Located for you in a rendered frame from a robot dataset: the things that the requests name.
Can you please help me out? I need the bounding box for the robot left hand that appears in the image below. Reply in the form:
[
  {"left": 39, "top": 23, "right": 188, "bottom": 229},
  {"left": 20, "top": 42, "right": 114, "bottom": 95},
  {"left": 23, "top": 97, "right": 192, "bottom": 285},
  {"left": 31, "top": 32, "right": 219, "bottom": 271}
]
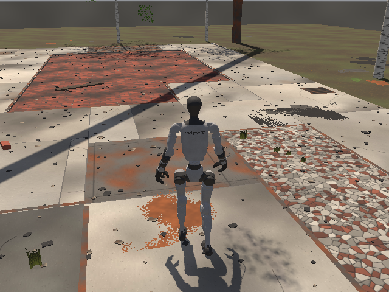
[{"left": 155, "top": 169, "right": 169, "bottom": 184}]

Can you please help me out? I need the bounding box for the left robot forearm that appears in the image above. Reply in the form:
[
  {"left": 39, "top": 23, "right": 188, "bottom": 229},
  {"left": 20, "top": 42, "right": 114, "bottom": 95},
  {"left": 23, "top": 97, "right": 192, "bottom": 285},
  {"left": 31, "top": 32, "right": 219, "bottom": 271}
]
[{"left": 157, "top": 147, "right": 171, "bottom": 172}]

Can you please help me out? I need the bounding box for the right robot upper arm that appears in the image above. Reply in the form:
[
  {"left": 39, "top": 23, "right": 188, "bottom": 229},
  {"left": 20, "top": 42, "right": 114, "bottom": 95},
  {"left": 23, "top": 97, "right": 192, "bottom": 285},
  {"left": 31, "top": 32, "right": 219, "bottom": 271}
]
[{"left": 207, "top": 122, "right": 223, "bottom": 155}]

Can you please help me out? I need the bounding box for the right robot thigh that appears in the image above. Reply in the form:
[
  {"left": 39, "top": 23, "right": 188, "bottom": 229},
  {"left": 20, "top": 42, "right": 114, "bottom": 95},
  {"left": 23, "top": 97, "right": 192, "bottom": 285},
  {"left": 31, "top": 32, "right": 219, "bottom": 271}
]
[{"left": 200, "top": 170, "right": 215, "bottom": 215}]

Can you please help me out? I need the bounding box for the robot right hand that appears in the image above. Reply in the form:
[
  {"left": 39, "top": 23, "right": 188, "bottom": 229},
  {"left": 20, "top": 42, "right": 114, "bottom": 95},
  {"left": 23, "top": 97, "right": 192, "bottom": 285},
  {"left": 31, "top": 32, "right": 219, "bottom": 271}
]
[{"left": 213, "top": 162, "right": 227, "bottom": 172}]

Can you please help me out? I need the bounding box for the left robot upper arm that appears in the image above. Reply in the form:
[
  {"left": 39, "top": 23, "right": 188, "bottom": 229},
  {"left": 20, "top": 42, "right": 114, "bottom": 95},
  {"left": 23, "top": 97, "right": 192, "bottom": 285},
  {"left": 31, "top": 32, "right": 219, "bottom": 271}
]
[{"left": 165, "top": 123, "right": 182, "bottom": 157}]

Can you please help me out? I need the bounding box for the right robot forearm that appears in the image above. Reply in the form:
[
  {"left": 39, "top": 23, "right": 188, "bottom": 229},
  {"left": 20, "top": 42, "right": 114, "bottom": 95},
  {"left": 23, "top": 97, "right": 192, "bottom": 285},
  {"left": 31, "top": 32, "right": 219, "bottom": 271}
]
[{"left": 217, "top": 146, "right": 227, "bottom": 165}]

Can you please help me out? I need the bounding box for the robot torso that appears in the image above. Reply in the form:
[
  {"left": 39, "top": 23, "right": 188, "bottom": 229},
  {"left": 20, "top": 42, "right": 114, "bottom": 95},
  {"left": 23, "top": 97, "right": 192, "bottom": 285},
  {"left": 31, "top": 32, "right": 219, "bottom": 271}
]
[{"left": 180, "top": 120, "right": 208, "bottom": 183}]

